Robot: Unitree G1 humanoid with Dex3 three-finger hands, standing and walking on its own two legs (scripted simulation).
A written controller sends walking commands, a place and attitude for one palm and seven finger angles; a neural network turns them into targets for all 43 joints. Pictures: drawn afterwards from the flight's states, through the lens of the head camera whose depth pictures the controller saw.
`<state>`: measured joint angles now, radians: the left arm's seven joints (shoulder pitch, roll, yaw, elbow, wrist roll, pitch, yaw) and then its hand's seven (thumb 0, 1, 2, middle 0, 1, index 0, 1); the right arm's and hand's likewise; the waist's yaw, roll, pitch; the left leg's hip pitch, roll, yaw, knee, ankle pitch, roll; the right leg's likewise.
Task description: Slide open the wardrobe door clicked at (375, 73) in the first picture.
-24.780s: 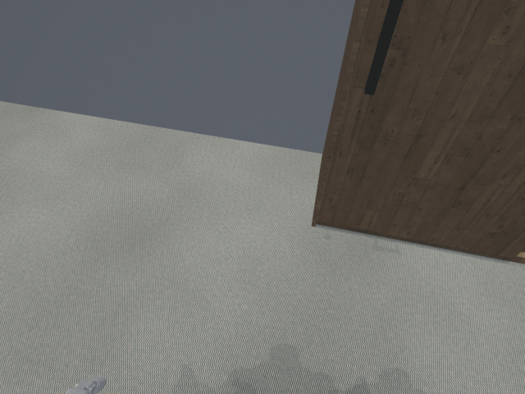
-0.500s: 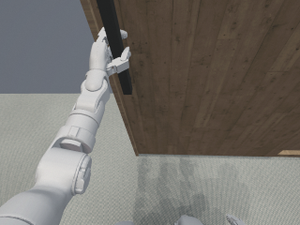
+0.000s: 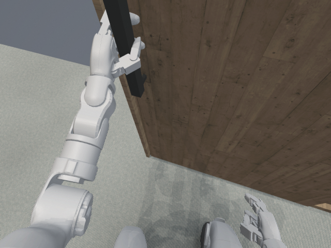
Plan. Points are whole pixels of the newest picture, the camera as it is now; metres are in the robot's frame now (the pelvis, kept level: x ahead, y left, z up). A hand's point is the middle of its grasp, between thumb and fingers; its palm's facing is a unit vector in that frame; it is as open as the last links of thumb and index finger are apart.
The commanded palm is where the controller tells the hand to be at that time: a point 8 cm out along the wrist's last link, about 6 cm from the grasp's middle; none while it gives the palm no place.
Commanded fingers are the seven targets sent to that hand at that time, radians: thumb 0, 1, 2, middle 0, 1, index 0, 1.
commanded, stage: step sideways, sliding the door along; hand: left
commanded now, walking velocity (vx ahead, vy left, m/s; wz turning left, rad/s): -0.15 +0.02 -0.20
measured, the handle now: (130, 34) +0.48 +0.18 +0.18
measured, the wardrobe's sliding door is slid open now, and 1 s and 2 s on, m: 0.02 0.30 0.52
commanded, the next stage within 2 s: none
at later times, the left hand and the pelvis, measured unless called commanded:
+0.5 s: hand (190, 70) +0.42 +0.04 +0.17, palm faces +0.17 -0.99 -0.04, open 7.1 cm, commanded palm +0.38 -0.01 +0.17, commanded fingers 0.00 0.90 0.90 -0.45 -1.40 -0.45 -1.40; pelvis +0.07 -0.09 +0.01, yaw +1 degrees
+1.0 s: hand (278, 91) +0.39 -0.11 +0.17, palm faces -0.18 -0.98 -0.06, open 6.9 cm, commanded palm +0.38 -0.10 +0.17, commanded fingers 0.00 0.90 0.90 -0.45 -1.40 -0.45 -1.40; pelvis +0.09 -0.16 +0.02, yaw -5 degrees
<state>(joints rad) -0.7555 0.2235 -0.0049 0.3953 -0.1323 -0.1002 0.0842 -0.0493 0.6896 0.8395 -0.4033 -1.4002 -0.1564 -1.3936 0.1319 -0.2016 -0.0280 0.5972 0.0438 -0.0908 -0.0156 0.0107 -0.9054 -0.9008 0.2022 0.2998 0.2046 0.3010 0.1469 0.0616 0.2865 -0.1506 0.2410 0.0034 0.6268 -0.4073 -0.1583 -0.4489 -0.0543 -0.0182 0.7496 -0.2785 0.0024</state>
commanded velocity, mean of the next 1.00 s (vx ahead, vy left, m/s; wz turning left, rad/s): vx -0.26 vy -0.11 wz -0.27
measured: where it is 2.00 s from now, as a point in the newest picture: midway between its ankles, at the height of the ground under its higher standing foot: outside the picture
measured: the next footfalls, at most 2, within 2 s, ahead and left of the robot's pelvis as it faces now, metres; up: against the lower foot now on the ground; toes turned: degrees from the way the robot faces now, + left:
right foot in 0.02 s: +0.14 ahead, -0.16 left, +0.00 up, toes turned -3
left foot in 0.26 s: +0.04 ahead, +0.06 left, +0.00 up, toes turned +12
